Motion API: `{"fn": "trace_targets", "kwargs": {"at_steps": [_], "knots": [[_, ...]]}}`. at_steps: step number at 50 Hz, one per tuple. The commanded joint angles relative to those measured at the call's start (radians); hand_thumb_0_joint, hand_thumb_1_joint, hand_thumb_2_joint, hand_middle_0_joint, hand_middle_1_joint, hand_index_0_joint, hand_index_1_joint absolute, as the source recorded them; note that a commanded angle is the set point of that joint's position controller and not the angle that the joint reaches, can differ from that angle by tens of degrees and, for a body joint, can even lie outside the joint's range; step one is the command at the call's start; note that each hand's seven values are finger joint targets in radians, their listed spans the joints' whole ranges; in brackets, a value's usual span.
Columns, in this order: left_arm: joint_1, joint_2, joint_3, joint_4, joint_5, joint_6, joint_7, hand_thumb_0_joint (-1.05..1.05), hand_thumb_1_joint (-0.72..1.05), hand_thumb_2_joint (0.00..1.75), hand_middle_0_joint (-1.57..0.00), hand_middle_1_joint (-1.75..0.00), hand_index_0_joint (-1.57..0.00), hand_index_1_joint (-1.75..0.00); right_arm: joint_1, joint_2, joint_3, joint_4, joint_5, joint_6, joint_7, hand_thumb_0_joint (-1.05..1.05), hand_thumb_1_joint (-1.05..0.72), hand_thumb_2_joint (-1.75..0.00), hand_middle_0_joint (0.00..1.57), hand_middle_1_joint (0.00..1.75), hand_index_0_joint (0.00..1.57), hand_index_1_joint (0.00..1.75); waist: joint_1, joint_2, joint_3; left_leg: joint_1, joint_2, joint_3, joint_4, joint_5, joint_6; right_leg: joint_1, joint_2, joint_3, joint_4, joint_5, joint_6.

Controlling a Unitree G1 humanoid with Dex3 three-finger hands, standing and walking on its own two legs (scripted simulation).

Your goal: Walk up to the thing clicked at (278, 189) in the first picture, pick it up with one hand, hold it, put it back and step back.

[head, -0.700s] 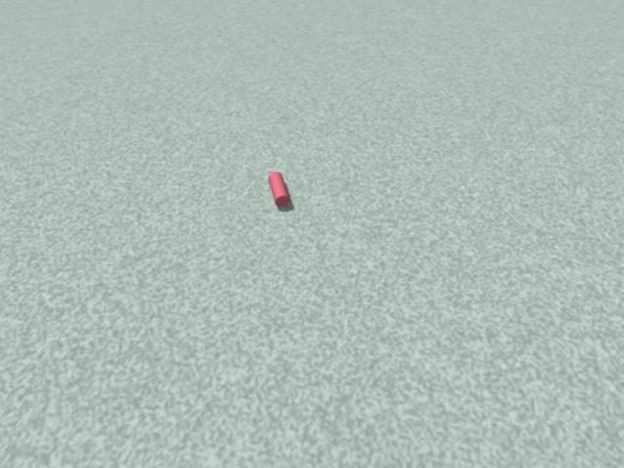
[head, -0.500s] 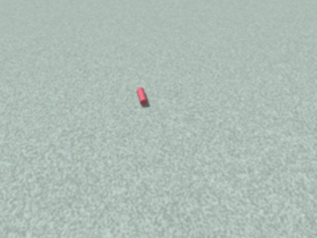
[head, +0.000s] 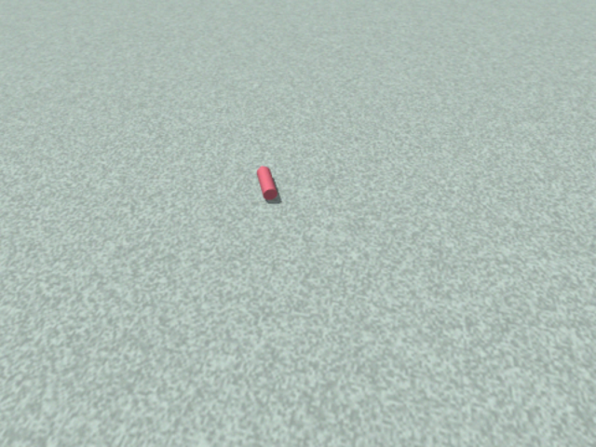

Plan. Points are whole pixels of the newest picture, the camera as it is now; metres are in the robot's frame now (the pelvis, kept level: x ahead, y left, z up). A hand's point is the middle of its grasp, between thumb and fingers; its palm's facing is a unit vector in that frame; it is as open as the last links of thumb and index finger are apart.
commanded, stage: stand
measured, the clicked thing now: (266, 180) +1.42 +0.18 -0.75
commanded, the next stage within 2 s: walk up in 0.42 s
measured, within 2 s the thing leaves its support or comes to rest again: neither
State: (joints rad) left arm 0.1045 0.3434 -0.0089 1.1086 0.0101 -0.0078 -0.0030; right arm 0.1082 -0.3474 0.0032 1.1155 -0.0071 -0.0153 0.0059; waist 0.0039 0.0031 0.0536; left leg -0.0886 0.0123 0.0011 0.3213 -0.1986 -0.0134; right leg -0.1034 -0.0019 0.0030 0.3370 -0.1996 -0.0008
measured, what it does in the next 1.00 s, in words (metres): steps on the spot, turning left: left foot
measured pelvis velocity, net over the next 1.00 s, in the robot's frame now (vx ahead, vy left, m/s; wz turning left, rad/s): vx -0.02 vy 0.00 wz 0.41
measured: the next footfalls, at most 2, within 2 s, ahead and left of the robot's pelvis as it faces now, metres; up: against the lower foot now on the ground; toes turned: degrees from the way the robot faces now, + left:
left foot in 0.94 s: -0.01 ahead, +0.14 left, +0.00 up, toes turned +24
right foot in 1.30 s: +0.12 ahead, -0.11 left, +0.00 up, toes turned +45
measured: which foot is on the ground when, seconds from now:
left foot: down 0.00-0.62, up 0.64-0.92, down 0.94-1.00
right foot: down 0.00-0.94, up 0.96-1.00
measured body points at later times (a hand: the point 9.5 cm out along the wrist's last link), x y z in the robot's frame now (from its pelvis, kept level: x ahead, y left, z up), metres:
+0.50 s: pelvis -0.01 +0.00 +0.00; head +0.02 +0.00 +0.44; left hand +0.08 +0.31 -0.13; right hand +0.08 -0.30 -0.13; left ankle -0.01 +0.13 -0.75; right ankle -0.01 -0.12 -0.75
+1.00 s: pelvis -0.02 +0.00 -0.04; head +0.00 +0.05 +0.41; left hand -0.05 +0.34 -0.16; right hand +0.19 -0.26 -0.12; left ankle -0.05 +0.12 -0.75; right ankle -0.01 -0.12 -0.72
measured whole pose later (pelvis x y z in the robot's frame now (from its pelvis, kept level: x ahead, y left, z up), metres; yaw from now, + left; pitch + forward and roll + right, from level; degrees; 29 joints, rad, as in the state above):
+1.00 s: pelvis -0.02 +0.00 -0.04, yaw +24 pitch -3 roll +2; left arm 0.16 0.43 0.08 0.78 0.03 0.08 -0.04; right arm 0.27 -0.39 -0.07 0.78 -0.03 -0.02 0.00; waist 0.02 -0.11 0.14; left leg -0.33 -0.02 0.03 0.72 -0.34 0.01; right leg -0.35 -0.11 -0.09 1.00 -0.57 -0.01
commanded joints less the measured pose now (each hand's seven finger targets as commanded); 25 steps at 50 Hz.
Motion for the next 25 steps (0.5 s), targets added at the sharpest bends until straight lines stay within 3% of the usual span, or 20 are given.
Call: {"fn": "trace_targets", "kwargs": {"at_steps": [1, 11, 14, 20, 21, 23, 24, 25], "knots": [[-0.035, 0.213, 0.047, -0.057, -0.001, -0.024, 0.015, 0.00, 0.90, 0.90, -0.20, -0.30, -0.20, -0.30, -0.033, -0.212, -0.044, -0.062, -0.001, -0.017, -0.018, 0.00, -0.90, -0.90, 0.20, 0.30, 0.20, 0.30, -0.001, -0.003, -0.086, 0.016, 0.121, -0.089, -0.035, 0.204, 0.035, 0.014, -0.122, 0.082, -0.041, 0.209, -0.029], [-0.033, 0.212, 0.046, -0.056, -0.002, -0.025, 0.015, 0.00, 0.90, 0.90, -0.20, -0.30, -0.20, -0.30, -0.038, -0.208, -0.042, -0.061, 0.000, -0.015, -0.016, 0.00, -0.90, -0.90, 0.20, 0.30, 0.20, 0.30, -0.001, -0.009, -0.072, 0.008, 0.120, -0.092, -0.042, 0.170, 0.037, 0.007, -0.123, 0.085, -0.053, 0.179, -0.026], [-0.034, 0.218, 0.048, -0.056, -0.001, -0.026, 0.016, 0.00, 0.90, 0.90, -0.20, -0.30, -0.20, -0.30, -0.029, -0.209, -0.043, -0.064, 0.000, -0.016, -0.016, 0.00, -0.90, -0.90, 0.20, 0.30, 0.20, 0.30, -0.004, -0.008, -0.090, 0.015, 0.120, -0.090, -0.036, 0.205, 0.039, 0.028, -0.128, 0.084, -0.047, 0.224, -0.026], [-0.025, 0.214, 0.047, -0.056, -0.003, -0.027, 0.015, 0.00, 0.90, 0.90, -0.20, -0.30, -0.20, -0.30, -0.030, -0.214, -0.043, -0.062, 0.000, -0.017, -0.016, 0.00, -0.90, -0.90, 0.20, 0.30, 0.20, 0.30, -0.001, -0.001, -0.083, 0.016, 0.121, -0.090, -0.036, 0.205, 0.039, 0.021, -0.127, 0.084, -0.055, 0.223, -0.025], [-0.119, 0.293, 0.110, -0.137, -0.001, -0.008, 0.002, 0.00, 0.90, 0.90, -0.20, -0.30, -0.20, -0.30, 0.033, -0.265, -0.084, -0.131, 0.008, -0.008, -0.016, 0.00, -0.90, -0.90, 0.20, 0.30, 0.20, 0.30, 0.001, -0.060, 0.002, -0.201, 0.090, -0.173, 0.034, 0.361, 0.072, 0.078, -0.081, -0.022, 0.091, 0.097, -0.029], [-0.101, 0.261, 0.117, -0.168, -0.001, 0.012, 0.001, 0.00, 0.90, 0.90, -0.20, -0.30, -0.20, -0.30, 0.077, -0.274, -0.098, -0.146, 0.008, -0.007, -0.021, 0.00, -0.90, -0.90, 0.20, 0.30, 0.20, 0.30, -0.001, -0.009, -0.001, -0.248, 0.119, -0.217, 0.034, 0.355, 0.093, 0.066, -0.076, 0.002, 0.129, -0.055, -0.057], [-0.063, 0.246, 0.112, -0.178, -0.003, 0.013, -0.003, 0.00, 0.90, 0.90, -0.20, -0.30, -0.20, -0.30, 0.044, -0.295, -0.107, -0.170, 0.001, -0.008, -0.021, 0.00, -0.90, -0.90, 0.20, 0.30, 0.20, 0.30, 0.015, 0.054, -0.025, -0.195, 0.132, -0.259, 0.033, 0.347, 0.125, -0.002, -0.067, 0.003, 0.156, -0.086, -0.053], [-0.059, 0.229, 0.111, -0.193, -0.003, 0.016, -0.007, 0.00, 0.90, 0.90, -0.20, -0.30, -0.20, -0.30, 0.045, -0.301, -0.121, -0.195, -0.007, -0.008, -0.021, 0.00, -0.90, -0.90, 0.20, 0.30, 0.20, 0.30, 0.011, 0.091, -0.036, -0.192, 0.151, -0.321, 0.027, 0.329, 0.146, -0.039, -0.048, -0.004, 0.191, -0.132, -0.050]]}}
